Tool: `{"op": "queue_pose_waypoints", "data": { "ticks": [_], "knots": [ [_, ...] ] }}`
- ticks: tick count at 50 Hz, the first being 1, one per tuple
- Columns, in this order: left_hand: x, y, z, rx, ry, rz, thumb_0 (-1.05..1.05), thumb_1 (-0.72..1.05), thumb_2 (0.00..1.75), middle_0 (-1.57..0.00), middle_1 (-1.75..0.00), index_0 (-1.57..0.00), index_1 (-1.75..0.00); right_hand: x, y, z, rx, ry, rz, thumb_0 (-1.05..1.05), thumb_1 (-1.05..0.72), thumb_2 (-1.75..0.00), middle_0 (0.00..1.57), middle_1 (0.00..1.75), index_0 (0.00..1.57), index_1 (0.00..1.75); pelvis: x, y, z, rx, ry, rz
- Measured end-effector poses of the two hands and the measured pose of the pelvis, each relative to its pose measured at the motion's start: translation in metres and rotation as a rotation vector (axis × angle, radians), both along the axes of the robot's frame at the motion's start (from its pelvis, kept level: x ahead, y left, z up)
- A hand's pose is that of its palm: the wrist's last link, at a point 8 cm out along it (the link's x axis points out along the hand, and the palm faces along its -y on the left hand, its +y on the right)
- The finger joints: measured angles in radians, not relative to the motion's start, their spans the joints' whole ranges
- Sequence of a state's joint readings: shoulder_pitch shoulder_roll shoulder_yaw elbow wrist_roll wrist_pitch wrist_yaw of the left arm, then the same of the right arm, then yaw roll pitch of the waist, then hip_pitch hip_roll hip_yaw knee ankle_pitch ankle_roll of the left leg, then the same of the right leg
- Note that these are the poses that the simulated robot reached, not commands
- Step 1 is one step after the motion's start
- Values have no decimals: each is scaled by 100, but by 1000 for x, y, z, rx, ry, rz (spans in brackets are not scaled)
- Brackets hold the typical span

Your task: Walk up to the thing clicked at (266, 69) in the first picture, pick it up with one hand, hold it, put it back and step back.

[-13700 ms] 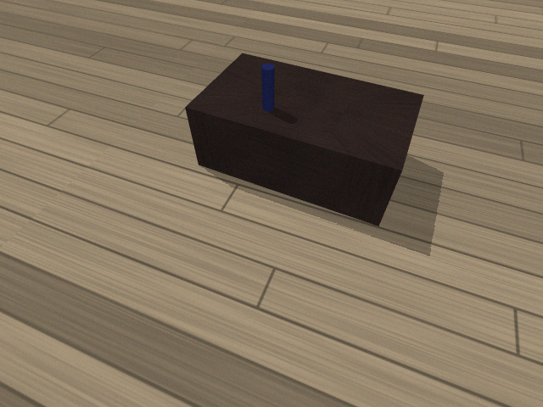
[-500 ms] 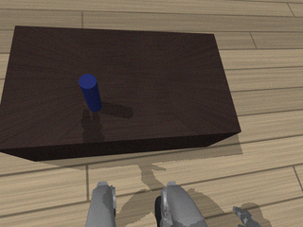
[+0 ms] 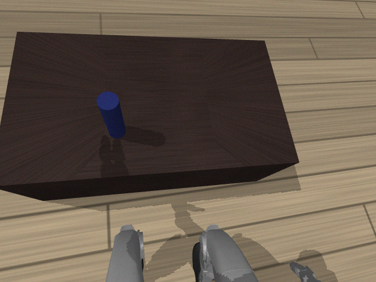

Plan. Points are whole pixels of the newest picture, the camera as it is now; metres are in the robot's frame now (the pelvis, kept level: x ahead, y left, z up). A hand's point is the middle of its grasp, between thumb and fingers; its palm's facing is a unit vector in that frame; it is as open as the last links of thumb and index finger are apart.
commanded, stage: go down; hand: left
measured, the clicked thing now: (113, 117) +0.52 +0.16 -0.21
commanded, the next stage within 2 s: approach in 0.94 s
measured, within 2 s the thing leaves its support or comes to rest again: neither
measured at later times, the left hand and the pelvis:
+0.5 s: hand out of the picture +0.46 +0.37 +0.08, palm faces +0.16 -0.99 +0.00, open 17.0 cm; pelvis +0.00 +0.00 +0.00, yaw +0 degrees
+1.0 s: hand out of the picture +0.46 +0.37 +0.07, palm faces +0.16 -0.99 +0.00, open 17.1 cm; pelvis +0.00 +0.00 +0.00, yaw +0 degrees
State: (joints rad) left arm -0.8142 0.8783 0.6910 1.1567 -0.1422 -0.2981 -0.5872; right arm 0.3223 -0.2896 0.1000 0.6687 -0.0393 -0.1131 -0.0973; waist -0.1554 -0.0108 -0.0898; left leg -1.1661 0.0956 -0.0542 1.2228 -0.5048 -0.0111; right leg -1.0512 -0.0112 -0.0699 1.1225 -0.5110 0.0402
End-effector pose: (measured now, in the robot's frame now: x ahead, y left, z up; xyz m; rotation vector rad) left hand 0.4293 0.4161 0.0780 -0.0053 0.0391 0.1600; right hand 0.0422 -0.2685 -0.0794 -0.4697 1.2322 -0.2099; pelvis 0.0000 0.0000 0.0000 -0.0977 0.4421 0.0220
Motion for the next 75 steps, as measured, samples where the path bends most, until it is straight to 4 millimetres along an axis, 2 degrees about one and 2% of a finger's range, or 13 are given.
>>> {"op": "queue_pose_waypoints", "data": {
  "ticks": [11, 19, 28, 36, 53, 58, 62, 65, 70, 75],
  "knots": [
    [-4, 2, -1, -1, -4, 3, -2, -41, 6, -5, -5, -4, -5, 6, 0, 0, -3, -12, 10, 0, -90, -90, 20, 30, 21, 30, 0, 0, 0, 0, -2, 2],
    [1, 1, 0, 1, -7, -2, -2, -42, 6, -5, -5, -5, -5, 9, 1, -1, -3, -23, 21, 0, -90, -90, 20, 30, 21, 30, -1, 0, -2, -1, 2, 3],
    [7, 2, 1, 3, 0, 3, -2, -42, 6, -5, -5, -5, -5, 5, 3, -3, 5, -2, 10, 0, -90, -90, 20, 30, 21, 30, 0, 0, -2, -2, 7, 0],
    [1, 3, -2, 2, 8, 4, -2, -43, 6, -5, -5, -5, -5, 1, 5, -1, 9, 5, 1, 0, -90, -90, 20, 30, 21, 30, 2, 2, 0, -2, 4, 0],
    [0, 3, -2, 1, -8, 0, -2, -43, 6, -5, -6, -5, -5, 5, 2, -2, -3, -6, 15, 0, -90, -90, 20, 30, 21, 30, -3, 1, -3, -4, 3, 4],
    [3, 2, -4, -16, -2, 9, -2, -48, 4, -5, -5, -5, -5, 4, 3, -3, 3, -10, 13, 0, -88, -89, 20, 30, 21, 30, -2, 1, -3, -4, 6, 3],
    [5, -3, -20, -23, 21, 6, -1, -53, 2, -5, -5, -6, -4, 2, 3, -8, 9, -3, 19, 0, -87, -89, 20, 30, 21, 30, -4, 1, -8, -4, 19, 0],
    [8, -11, -41, -34, 33, -4, -1, -56, 1, -5, -5, -6, -4, 0, 2, -16, 14, 14, 29, 0, -87, -89, 20, 30, 21, 30, -6, 1, -17, -4, 40, -4],
    [15, -31, -95, -52, 38, -28, -1, -59, 1, -5, -5, -5, -4, -6, -1, -42, 16, 48, 44, 0, -86, -89, 20, 30, 21, 30, -12, 0, -43, -7, 95, -14],
    [23, -53, -156, -51, 11, -47, -2, -60, 4, -4, -6, -4, -5, -12, -4, -83, 17, 81, 52, 0, -87, -89, 20, 30, 21, 30, -20, -1, -84, -11, 155, -25]
  ]
}}
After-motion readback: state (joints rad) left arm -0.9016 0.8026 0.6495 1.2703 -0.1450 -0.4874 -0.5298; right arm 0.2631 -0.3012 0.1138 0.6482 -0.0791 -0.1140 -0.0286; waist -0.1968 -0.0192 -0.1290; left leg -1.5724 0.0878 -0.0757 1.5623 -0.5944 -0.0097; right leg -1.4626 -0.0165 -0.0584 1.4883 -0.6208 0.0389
